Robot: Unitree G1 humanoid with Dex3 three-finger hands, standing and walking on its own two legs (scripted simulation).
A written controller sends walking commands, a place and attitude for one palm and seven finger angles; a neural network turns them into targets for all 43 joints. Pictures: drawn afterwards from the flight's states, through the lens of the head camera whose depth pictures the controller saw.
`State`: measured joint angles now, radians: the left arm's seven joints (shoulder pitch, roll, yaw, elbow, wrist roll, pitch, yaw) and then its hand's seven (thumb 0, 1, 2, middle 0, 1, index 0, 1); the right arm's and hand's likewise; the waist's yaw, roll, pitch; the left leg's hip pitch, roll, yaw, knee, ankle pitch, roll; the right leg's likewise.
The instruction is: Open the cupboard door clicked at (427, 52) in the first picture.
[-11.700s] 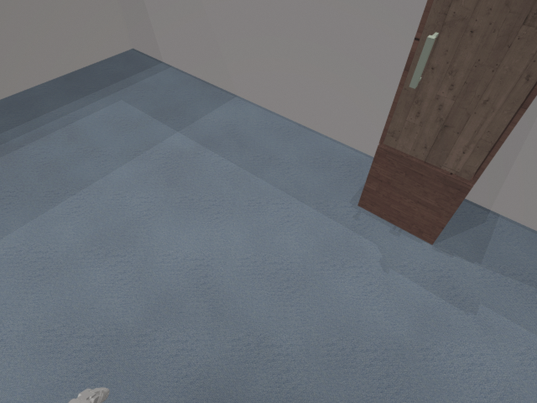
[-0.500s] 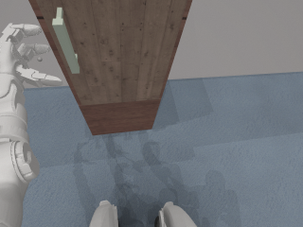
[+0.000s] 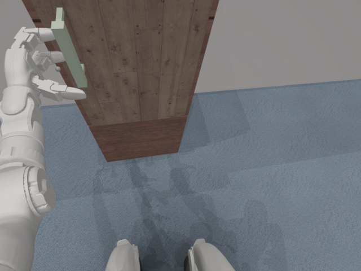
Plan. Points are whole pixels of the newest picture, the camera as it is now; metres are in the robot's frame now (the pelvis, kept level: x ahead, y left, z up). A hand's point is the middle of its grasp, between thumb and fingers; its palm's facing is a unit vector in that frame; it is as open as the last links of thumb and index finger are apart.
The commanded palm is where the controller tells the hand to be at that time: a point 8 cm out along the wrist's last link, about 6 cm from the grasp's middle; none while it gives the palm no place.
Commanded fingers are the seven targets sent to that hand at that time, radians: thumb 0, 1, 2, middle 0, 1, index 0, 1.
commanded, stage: slide the fingers in behind the handle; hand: left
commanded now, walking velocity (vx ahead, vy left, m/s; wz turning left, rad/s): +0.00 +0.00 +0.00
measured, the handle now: (72, 51) +0.57 +0.19 +0.09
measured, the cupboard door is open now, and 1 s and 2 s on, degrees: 0 0 0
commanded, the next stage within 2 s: close the thumb around the handle in 1.14 s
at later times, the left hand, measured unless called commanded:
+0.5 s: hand (75, 69) +0.52 +0.17 +0.09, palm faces +0.07 -1.00 +0.00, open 14.0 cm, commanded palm +0.50 +0.21 +0.09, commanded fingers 0.00 -0.50 0.30 -0.30 -1.20 -0.30 -1.20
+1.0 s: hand (86, 68) +0.52 +0.15 +0.09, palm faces +0.10 -1.00 -0.01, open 14.1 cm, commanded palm +0.49 +0.20 +0.09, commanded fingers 0.00 -0.50 0.30 -0.30 -1.20 -0.30 -1.20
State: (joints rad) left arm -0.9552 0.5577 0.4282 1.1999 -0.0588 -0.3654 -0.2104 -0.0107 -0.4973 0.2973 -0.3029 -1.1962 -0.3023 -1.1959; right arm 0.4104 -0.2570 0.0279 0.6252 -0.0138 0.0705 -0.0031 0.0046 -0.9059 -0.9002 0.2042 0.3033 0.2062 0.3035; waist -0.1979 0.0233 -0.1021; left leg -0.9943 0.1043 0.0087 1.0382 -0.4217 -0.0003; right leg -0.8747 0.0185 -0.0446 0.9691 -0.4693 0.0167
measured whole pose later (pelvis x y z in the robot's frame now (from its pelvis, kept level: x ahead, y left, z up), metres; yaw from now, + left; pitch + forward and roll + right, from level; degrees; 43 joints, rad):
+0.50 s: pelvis +0.01 +0.00 +0.00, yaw +1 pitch +21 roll -3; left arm -0.95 0.45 0.36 1.18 -0.06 -0.38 -0.13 -0.01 -0.50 0.30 -0.30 -1.20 -0.30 -1.20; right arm 0.39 -0.25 0.01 0.64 -0.02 0.07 0.02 0.00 -0.91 -0.90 0.20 0.30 0.21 0.30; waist -0.18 0.03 -0.12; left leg -0.98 0.09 0.00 1.03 -0.43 -0.01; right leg -0.86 0.01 -0.05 0.97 -0.49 0.01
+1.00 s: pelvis +0.00 -0.01 +0.00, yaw +1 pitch +21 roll -3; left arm -0.95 0.42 0.35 1.18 -0.05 -0.41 -0.06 -0.01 -0.50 0.30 -0.30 -1.20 -0.28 -1.20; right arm 0.41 -0.25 0.01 0.65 -0.03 0.07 0.03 0.00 -0.91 -0.90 0.20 0.30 0.21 0.30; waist -0.18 0.04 -0.12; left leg -0.98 0.09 0.00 1.03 -0.42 -0.02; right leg -0.87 0.01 -0.05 0.99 -0.49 0.00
